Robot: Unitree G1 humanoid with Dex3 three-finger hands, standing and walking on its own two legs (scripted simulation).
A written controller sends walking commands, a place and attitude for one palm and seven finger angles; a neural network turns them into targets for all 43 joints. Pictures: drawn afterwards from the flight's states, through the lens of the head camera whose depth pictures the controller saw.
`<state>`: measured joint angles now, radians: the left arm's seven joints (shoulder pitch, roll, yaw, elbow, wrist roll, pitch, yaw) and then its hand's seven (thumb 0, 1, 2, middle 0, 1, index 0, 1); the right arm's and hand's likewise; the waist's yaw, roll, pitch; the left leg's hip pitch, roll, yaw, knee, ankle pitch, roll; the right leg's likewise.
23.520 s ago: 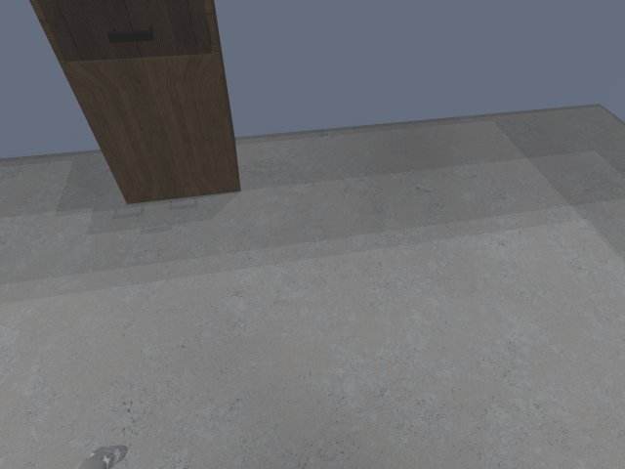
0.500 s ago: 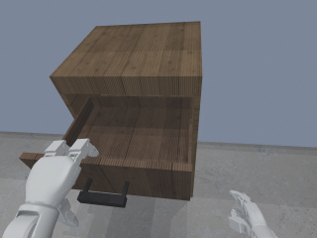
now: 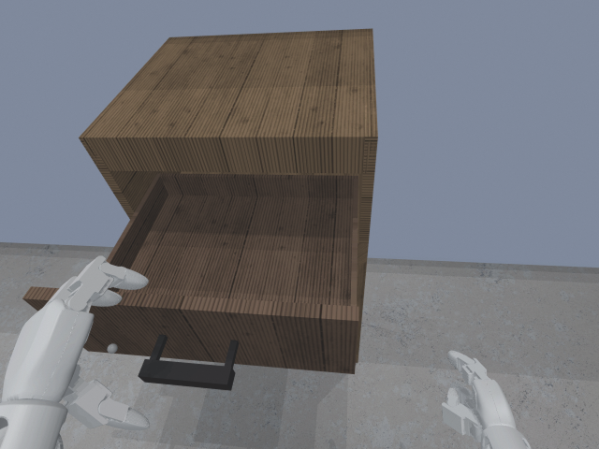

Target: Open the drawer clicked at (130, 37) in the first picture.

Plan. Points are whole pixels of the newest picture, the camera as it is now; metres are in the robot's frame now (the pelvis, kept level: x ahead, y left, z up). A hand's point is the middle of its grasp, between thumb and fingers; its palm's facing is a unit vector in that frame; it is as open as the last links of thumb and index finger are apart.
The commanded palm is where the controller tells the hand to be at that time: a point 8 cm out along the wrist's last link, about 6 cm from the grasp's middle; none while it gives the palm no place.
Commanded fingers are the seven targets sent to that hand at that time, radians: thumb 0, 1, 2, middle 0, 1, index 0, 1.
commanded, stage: draw the hand back to the body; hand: left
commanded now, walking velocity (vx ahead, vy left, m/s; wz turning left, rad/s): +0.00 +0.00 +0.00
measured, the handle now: (192, 359) +0.23 +0.20 -0.03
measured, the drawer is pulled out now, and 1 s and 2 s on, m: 0.28 0.28 0.28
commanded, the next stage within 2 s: step back with the hand held close in 0.92 s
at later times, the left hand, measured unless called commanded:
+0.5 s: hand (107, 325) +0.19 +0.22 +0.15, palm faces +0.34 -0.85 -0.41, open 10.6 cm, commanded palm +0.14 +0.27 +0.18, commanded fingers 0.00 0.55 0.75 -0.22 -0.52 -0.22 -0.52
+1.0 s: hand (96, 336) +0.18 +0.22 +0.16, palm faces +0.40 -0.81 -0.42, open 7.5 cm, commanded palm +0.13 +0.27 +0.18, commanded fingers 0.00 0.90 0.90 -0.20 -0.30 -0.20 -0.30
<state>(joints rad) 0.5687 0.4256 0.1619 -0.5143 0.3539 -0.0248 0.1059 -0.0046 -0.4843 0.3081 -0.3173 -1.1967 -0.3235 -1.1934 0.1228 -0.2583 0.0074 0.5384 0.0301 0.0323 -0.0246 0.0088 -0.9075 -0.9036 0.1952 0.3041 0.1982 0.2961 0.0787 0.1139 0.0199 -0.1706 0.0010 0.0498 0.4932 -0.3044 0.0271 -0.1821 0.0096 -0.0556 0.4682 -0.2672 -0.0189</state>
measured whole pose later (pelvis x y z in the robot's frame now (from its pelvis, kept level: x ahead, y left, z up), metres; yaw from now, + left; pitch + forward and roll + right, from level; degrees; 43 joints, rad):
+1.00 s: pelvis +0.00 -0.02 +0.00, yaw +1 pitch -3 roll +0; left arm 0.56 0.33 0.27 -0.49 -0.06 -0.09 0.12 0.01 0.86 0.89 -0.21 -0.32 -0.22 -0.32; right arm 0.17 -0.21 0.01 0.63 0.02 -0.10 -0.08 0.01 -0.90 -0.90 0.20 0.30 0.20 0.30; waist 0.06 0.08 0.02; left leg -0.09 0.01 0.02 0.42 -0.27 0.00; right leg -0.10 0.02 -0.08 0.40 -0.25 -0.04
